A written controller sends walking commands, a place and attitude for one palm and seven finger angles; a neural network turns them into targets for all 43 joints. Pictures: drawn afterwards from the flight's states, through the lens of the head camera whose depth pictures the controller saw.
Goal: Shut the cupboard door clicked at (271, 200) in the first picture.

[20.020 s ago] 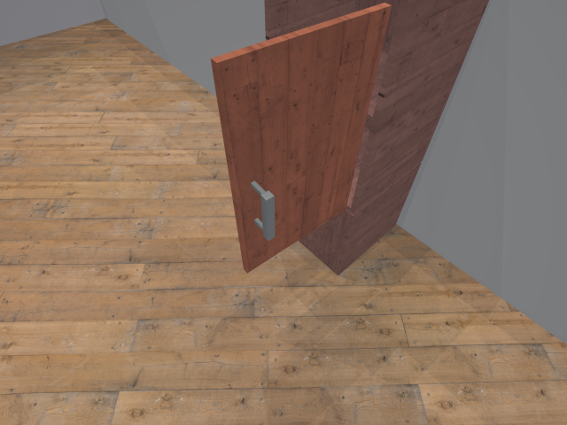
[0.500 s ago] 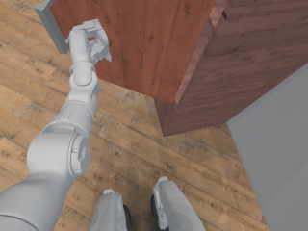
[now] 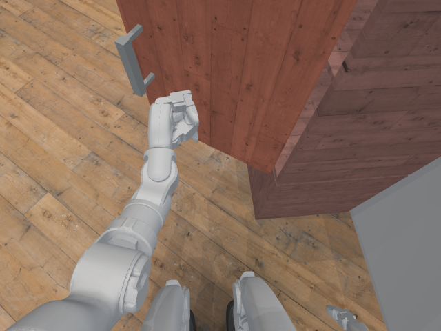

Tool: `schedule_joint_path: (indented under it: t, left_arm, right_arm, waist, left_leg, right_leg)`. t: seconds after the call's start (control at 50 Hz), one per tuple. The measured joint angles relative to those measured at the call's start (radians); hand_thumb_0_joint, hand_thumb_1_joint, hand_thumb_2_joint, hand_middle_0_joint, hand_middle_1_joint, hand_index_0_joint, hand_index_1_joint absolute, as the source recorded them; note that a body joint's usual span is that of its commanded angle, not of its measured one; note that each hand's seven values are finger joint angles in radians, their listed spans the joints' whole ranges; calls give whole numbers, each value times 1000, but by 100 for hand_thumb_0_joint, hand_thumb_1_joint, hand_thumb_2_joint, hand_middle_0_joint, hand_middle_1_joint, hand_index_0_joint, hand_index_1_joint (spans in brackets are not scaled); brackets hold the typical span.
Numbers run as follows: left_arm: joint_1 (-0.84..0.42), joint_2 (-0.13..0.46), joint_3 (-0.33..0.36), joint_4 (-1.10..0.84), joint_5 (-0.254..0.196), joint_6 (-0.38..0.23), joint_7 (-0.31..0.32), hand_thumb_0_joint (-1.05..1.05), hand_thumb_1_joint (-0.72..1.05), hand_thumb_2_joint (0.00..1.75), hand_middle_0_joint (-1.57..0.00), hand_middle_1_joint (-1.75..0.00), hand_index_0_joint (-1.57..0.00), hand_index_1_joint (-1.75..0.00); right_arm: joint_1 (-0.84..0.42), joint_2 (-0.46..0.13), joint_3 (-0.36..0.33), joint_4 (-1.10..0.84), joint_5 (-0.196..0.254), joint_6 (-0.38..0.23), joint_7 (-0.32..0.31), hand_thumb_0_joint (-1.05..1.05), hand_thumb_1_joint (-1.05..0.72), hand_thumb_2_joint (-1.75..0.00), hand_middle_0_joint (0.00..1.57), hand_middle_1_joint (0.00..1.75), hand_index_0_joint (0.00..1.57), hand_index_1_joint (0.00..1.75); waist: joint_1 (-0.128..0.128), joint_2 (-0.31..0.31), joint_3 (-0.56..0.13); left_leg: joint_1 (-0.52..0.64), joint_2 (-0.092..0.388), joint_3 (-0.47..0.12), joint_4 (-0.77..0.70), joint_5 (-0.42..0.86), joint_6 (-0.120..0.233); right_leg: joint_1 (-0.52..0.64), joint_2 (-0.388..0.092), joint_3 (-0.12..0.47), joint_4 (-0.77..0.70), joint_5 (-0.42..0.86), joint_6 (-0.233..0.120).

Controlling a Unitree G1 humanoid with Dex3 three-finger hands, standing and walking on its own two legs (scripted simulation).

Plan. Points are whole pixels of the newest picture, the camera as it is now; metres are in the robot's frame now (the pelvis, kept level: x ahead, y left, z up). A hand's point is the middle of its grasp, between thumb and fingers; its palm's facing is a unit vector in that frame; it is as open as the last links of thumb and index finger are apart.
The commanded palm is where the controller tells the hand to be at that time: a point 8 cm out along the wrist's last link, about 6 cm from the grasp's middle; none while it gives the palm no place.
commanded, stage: draw the hand back to the body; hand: left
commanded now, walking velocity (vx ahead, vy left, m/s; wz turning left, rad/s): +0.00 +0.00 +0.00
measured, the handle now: (138, 62) +0.63 +0.12 +0.03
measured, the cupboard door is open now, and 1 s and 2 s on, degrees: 57 57 57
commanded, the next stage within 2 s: step back with the hand held close in 1.60 s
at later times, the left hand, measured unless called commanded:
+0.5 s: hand (129, 152) +0.37 +0.10 +0.14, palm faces -0.08 -1.00 -0.03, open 3.1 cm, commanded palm +0.33 +0.16 +0.15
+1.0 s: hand out of the picture +0.27 +0.23 +0.23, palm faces +0.26 -0.92 -0.31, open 4.4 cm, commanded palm +0.22 +0.29 +0.25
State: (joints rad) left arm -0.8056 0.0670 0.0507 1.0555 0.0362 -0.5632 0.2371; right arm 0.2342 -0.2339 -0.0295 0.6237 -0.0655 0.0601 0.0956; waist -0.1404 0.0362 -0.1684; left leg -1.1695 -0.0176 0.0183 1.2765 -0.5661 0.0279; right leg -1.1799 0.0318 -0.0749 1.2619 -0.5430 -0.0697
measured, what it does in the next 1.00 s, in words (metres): rises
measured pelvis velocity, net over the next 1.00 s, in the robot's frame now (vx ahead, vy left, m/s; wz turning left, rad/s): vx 0.04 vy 0.03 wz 0.01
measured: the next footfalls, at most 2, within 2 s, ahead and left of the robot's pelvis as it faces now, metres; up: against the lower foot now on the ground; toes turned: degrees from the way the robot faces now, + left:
none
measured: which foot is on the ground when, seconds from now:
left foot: down 0.00-1.00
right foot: down 0.00-1.00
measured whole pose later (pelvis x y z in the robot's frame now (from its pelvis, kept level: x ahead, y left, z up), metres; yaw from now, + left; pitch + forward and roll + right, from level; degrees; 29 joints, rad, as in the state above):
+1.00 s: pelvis +0.04 +0.03 +0.12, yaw +1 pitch -2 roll -1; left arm 0.33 0.29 0.10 -0.24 -0.07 0.01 0.09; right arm 0.16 -0.20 0.07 0.54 0.03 0.01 -0.07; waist 0.06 0.08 -0.02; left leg -0.12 -0.06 0.01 0.45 -0.29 0.06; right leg -0.13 0.02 -0.04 0.43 -0.27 -0.02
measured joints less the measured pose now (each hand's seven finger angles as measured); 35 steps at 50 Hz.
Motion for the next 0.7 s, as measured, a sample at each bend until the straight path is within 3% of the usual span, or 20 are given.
schedule_joint_path:
  t: [0.08, 0.16, 0.26, 0.32, 0.42, 0.54, 0.62, 0.7]
  left_arm:
    - [-23, 9, 24, 9, -3, 1, -15, 2, 90, 90, -130, -150, -130, -150]
    - [84, 25, 55, -134, -32, 37, -59, 2, 89, 90, -130, -150, -130, -150]
    - [301, 48, 31, -337, -100, 119, -129, 2, 90, 90, -129, -150, -130, -150]
    - [416, 58, 3, -444, -140, 139, -163, 2, 90, 90, -129, -150, -130, -150]
    - [533, 71, -50, -570, -164, 146, -216, 2, 90, 90, -130, -150, -130, -150]
    - [669, 86, -57, -700, -187, 221, -266, 2, 90, 90, -127, -147, -128, -147]
    - [787, 136, -90, -841, -131, 345, -222, 2, 90, 90, -121, -141, -121, -141]
    - [886, 172, -97, -967, -110, 445, -187, 2, 89, 90, -113, -132, -113, -131]
  right_arm:
    - [-8, 12, 9, -2, 2, 2, -4, 0, -91, -89, 20, 30, 20, 30]
    - [21, 19, 11, -26, 24, 23, -11, 0, -91, -89, 20, 30, 20, 30]
    - [76, 18, 22, -43, 67, 37, -37, 0, -91, -89, 20, 30, 20, 30]
    - [98, 13, 28, -39, 84, 24, -60, 0, -91, -89, 20, 30, 20, 30]
    - [90, -8, 25, -33, 99, -4, -84, 1, -91, -89, 20, 30, 20, 30]
    - [29, -30, 25, -77, 113, -19, -102, 1, -91, -89, 20, 30, 20, 30]
    - [-17, -11, 29, -107, 124, 11, -143, 1, -91, -89, 20, 30, 20, 30]
    - [-52, 5, 50, -120, 125, 18, -176, 1, -91, -90, 20, 30, 20, 30]
  waist:
    - [-1, 0, -5]
    - [16, 4, 2]
    - [54, 9, 31]
    - [72, 8, 42]
    - [87, 2, 48]
    - [97, -4, 60]
    - [113, -8, 81]
    - [135, 4, 99]
  left_leg:
    - [-6, 2, 0, 4, 2, -4]
    - [51, 10, 20, -37, 9, -5]
    - [209, 10, 34, -169, 52, -6]
    - [304, 6, 24, -248, 80, -6]
    - [419, 2, -1, -324, 105, -6]
    - [541, -1, 6, -399, 122, 2]
    - [667, -10, 15, -496, 152, 7]
    - [794, -17, 9, -604, 189, 13]
  right_leg:
    - [-8, 1, 0, 6, 2, -4]
    - [36, 12, 22, -25, 14, -4]
    - [184, 17, 44, -144, 53, 2]
    - [284, 15, 39, -225, 78, 3]
    - [415, 14, 19, -319, 103, 2]
    - [536, 14, 30, -394, 123, 11]
    - [655, 8, 44, -477, 146, 17]
    - [786, 3, 44, -587, 183, 28]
